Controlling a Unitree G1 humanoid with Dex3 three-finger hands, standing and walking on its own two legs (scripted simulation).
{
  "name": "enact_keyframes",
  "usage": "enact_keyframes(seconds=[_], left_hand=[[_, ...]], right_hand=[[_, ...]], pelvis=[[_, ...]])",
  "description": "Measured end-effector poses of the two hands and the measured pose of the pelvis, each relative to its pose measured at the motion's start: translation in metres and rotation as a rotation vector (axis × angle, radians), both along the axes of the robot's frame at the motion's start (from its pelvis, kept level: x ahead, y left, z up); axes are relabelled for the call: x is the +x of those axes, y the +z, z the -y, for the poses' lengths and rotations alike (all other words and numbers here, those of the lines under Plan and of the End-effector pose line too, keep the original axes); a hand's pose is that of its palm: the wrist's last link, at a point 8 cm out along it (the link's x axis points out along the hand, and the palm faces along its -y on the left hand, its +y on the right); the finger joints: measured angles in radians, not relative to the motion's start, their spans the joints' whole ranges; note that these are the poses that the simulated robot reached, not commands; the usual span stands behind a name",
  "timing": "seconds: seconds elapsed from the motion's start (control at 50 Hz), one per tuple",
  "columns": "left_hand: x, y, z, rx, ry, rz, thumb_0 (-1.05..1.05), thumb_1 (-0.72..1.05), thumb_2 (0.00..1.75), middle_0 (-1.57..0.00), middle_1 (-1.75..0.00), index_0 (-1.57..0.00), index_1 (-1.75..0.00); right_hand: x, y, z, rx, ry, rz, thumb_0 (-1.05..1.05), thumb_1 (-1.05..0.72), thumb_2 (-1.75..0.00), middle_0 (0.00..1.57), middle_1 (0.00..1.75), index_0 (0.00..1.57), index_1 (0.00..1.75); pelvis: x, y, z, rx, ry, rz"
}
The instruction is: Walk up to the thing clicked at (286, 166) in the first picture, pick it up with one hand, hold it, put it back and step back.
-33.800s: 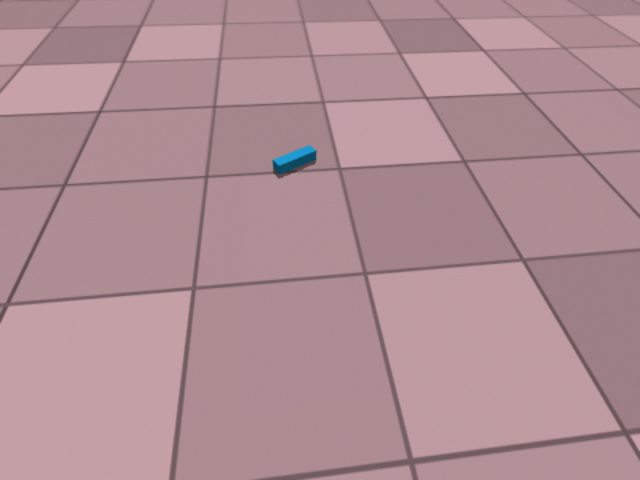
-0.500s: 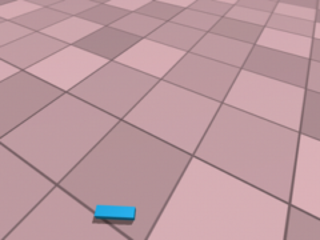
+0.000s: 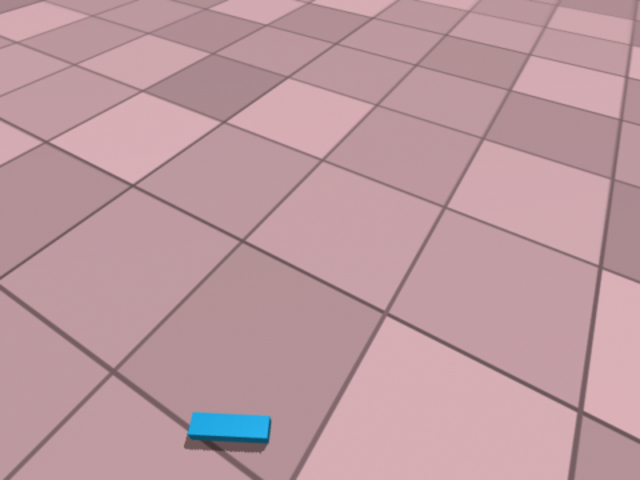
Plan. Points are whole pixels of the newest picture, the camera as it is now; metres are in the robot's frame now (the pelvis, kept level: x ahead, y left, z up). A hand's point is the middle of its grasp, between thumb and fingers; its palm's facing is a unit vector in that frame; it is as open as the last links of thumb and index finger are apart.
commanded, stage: stand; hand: left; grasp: from above
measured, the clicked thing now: (230, 427) +0.40 +0.25 -0.76
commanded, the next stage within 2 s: rise first in 0.56 s
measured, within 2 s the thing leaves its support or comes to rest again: neither
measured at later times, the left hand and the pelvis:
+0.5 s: hand out of the picture +0.07 +0.25 -0.16, palm faces -0.02 -0.94 -0.34, open 7.4 cm; pelvis +0.00 +0.00 +0.00, yaw +0 degrees
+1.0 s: hand out of the picture +0.15 +0.26 -0.18, palm faces -0.06 -0.92 -0.38, open 10.7 cm; pelvis -0.01 +0.00 -0.03, yaw +1 degrees
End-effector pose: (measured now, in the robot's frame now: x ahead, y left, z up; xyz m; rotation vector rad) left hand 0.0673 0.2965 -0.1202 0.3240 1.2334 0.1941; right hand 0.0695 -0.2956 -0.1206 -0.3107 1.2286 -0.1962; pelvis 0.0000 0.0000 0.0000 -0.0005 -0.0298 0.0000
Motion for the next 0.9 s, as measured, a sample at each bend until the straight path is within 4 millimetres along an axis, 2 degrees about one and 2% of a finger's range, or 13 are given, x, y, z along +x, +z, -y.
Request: enact_keyframes(seconds=[0.68,0.72,0.78,0.9], left_hand=[[-0.005,-0.001,-0.001,0.001,0.009,-0.01,0.0,0.9,0.9,-0.2,-0.31,-0.2,-0.3],[0.004,0.0,0.001,-0.002,0.03,0.039,0.0,0.88,0.91,-0.2,-0.32,-0.2,-0.32],[0.026,-0.003,0.004,-0.014,0.049,0.098,0.01,0.81,0.92,-0.19,-0.4,-0.18,-0.4],[0.068,-0.015,0.0,-0.014,-0.045,0.139,0.0,0.5,0.95,-0.12,-0.7,-0.13,-0.69]], right_hand=[[-0.003,-0.001,0.0,0.0,0.004,-0.01,0.01,-0.91,-0.9,0.21,0.3,0.21,0.3],[0.001,0.0,-0.003,0.0,0.0,0.037,0.01,-0.91,-0.9,0.21,0.3,0.21,0.3],[0.006,-0.002,-0.013,0.014,0.013,0.091,0.01,-0.91,-0.9,0.21,0.3,0.2,0.3],[0.007,-0.013,-0.031,0.049,-0.001,0.148,0.01,-0.92,-0.9,0.21,0.3,0.21,0.3]], pelvis=[[0.0,0.0,0.0,0.0,0.004,0.002],[-0.002,-0.002,0.0,-0.002,0.014,-0.022],[-0.009,-0.007,0.0,-0.004,0.026,-0.059],[-0.017,-0.022,0.0,-0.007,0.017,-0.151]])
